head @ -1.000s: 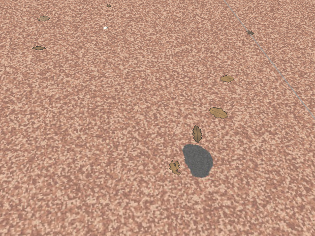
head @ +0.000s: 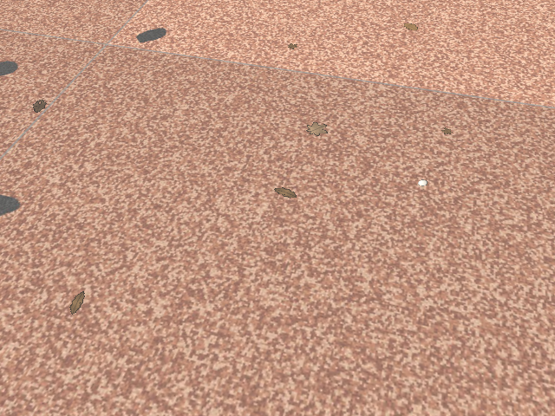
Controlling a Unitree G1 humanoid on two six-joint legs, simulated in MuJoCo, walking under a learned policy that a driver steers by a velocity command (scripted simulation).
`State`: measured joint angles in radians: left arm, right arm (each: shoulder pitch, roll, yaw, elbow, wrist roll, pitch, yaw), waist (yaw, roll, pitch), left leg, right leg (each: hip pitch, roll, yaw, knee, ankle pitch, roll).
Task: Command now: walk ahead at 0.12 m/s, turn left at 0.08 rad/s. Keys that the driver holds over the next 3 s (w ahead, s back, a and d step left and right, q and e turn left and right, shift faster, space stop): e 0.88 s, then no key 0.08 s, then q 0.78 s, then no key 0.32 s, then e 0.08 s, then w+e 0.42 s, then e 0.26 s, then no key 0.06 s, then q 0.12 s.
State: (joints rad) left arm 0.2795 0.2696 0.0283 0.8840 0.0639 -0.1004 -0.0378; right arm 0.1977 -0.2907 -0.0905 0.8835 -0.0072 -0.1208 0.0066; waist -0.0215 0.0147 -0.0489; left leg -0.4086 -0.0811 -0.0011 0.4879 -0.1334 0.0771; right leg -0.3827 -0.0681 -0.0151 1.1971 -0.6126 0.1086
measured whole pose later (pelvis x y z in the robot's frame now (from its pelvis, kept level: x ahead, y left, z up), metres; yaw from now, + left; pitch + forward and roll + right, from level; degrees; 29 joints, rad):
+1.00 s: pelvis +0.01 -0.03 +0.00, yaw -29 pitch +2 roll +0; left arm 0.13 0.26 0.07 0.64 0.00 0.04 0.00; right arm 0.16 -0.30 -0.09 0.75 0.00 0.02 -0.04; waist -0.03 0.03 0.04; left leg -0.38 0.12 0.12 0.78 -0.47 -0.04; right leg -0.33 0.00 -0.03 0.57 -0.29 -0.03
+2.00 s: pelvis +0.00 -0.03 +0.00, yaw -3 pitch +1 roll +0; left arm 0.15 0.25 0.06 0.72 0.02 -0.03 0.01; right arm 0.14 -0.29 -0.06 0.62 0.00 0.03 -0.03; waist 0.00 0.04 0.02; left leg -0.38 -0.09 -0.15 0.82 -0.52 -0.03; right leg -0.28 0.02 0.02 0.50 -0.25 -0.02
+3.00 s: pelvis +0.21 -0.10 +0.01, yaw -28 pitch +3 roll -1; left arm 0.17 0.28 0.05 0.70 0.01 -0.02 0.00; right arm 0.16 -0.29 -0.04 0.66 -0.01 -0.03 -0.05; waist 0.02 0.03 0.03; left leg -0.65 0.09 -0.07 0.91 -0.22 -0.09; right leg -0.34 0.12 0.04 0.43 -0.14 -0.08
